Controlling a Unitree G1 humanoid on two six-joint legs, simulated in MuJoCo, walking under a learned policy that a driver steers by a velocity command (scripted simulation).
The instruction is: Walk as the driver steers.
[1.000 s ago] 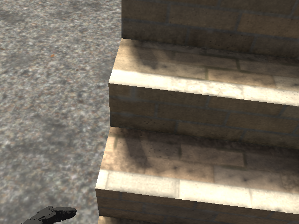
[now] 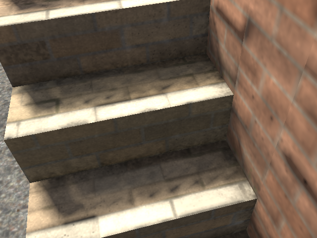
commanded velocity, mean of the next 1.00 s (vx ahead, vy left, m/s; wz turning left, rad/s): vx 0.48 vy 0.00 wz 0.32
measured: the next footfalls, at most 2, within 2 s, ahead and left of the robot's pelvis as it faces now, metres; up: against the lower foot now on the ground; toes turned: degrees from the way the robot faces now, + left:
right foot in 0.14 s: +0.11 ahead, -0.15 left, +0.00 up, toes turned -5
left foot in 0.52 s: +0.29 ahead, +0.08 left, +0.20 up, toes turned -3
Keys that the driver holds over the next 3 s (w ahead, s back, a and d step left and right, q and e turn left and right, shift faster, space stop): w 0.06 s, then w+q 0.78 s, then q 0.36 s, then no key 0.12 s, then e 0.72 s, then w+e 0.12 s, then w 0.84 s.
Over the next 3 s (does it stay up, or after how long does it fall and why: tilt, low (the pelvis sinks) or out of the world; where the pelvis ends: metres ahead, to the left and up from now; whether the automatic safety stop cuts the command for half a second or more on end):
stays up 0.46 0.17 0.45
